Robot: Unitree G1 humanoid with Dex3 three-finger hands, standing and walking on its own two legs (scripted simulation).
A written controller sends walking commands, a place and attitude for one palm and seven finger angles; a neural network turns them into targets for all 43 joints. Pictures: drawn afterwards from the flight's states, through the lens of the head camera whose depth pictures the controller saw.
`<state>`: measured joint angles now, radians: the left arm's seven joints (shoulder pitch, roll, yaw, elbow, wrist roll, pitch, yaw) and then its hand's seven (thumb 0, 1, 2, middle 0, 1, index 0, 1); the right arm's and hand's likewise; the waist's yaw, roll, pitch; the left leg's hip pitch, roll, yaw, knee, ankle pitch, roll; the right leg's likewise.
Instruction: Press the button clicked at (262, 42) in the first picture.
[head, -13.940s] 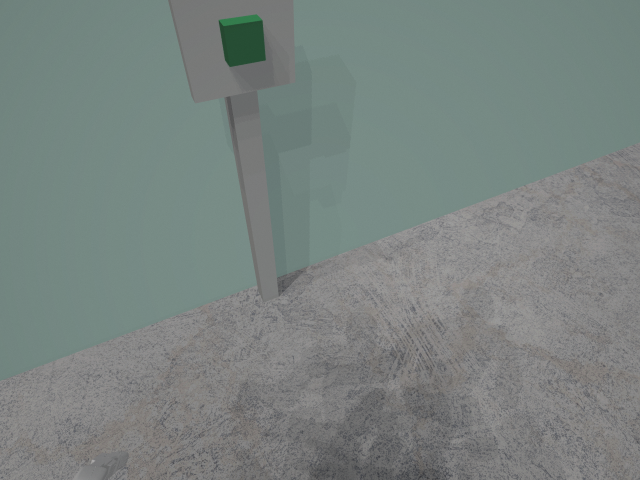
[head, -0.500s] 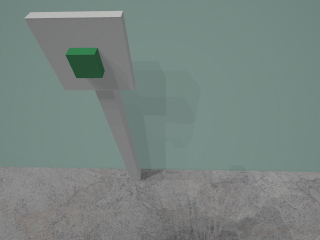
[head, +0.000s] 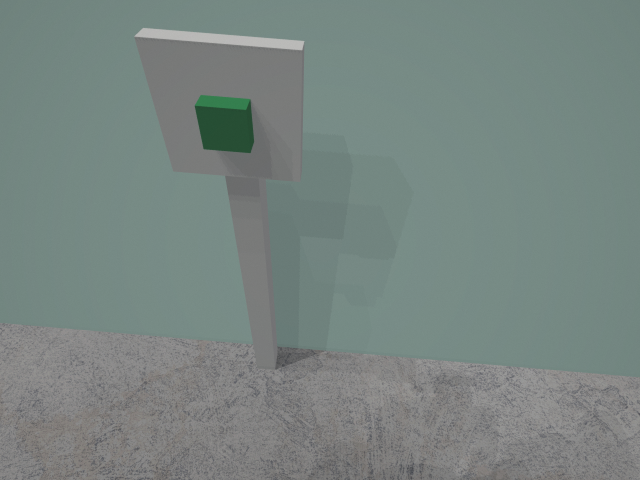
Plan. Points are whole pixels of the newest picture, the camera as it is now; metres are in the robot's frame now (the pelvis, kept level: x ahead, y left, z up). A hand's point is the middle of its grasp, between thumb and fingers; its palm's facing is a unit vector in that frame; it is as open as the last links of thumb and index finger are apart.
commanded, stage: come to a stop and stand still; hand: left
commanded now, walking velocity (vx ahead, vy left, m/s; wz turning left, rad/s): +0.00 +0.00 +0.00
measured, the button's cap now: (226, 123) +0.54 +0.19 +0.17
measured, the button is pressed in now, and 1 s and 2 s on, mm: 0 0 0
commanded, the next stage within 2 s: look again from close up in 0.16 s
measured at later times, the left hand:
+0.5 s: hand out of the picture +0.03 +0.19 -0.19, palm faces +0.02 -0.98 -0.20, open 7.3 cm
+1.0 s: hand out of the picture +0.02 +0.24 -0.17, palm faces +0.01 -0.96 -0.28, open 7.3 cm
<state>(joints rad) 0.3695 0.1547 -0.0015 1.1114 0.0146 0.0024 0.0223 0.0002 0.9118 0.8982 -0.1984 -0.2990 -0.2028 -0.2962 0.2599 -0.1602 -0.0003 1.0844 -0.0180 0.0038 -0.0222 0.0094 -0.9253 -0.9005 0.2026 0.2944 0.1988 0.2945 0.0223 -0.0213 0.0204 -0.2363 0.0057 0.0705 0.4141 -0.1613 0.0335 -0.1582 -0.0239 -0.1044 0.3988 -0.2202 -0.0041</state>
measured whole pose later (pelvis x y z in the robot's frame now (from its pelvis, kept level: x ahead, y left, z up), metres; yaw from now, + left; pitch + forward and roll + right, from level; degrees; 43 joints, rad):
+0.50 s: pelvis +0.00 +0.01 -0.01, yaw +0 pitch -1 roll -1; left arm 0.31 0.17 0.01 1.03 0.02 0.00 0.04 0.00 0.91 0.90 -0.20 -0.30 -0.20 -0.30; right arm 0.32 -0.17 -0.02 1.03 -0.03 0.00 -0.02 0.01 -0.91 -0.90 0.20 0.29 0.20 0.29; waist -0.02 0.00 -0.02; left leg -0.30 0.01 0.07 0.57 -0.25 0.05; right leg -0.21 -0.03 -0.10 0.53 -0.29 0.01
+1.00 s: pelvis +0.00 +0.02 +0.00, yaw +0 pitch -2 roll -1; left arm 0.27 0.25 0.01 1.06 0.02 0.00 0.03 0.00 0.91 0.90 -0.20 -0.30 -0.20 -0.30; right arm 0.20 -0.26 -0.02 1.07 -0.02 0.00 0.00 0.01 -0.91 -0.90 0.20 0.29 0.20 0.29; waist 0.00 0.00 0.01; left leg -0.23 -0.02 0.09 0.43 -0.18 0.06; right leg -0.16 -0.05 -0.08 0.43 -0.23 0.03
